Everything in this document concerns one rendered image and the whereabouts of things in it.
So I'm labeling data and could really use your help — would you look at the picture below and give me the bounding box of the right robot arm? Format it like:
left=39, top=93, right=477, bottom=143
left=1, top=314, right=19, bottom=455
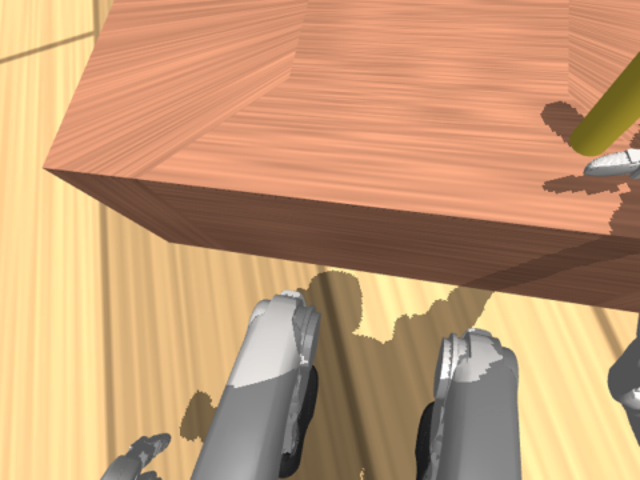
left=608, top=312, right=640, bottom=447

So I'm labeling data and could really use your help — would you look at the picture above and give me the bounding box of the left robot foot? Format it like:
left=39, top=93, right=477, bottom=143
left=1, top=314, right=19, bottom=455
left=279, top=365, right=318, bottom=478

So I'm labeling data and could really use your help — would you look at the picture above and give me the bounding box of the can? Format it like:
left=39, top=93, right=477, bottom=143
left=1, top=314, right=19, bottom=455
left=570, top=51, right=640, bottom=157

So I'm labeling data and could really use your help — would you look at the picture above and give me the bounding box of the left robot hand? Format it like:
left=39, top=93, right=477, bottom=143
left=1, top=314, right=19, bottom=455
left=100, top=433, right=171, bottom=480

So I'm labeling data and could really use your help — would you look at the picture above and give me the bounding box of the right robot hand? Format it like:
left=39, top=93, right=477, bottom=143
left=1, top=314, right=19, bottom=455
left=584, top=149, right=640, bottom=179

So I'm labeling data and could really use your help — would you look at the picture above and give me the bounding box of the right robot foot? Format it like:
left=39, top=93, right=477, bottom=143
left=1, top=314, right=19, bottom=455
left=415, top=401, right=435, bottom=480

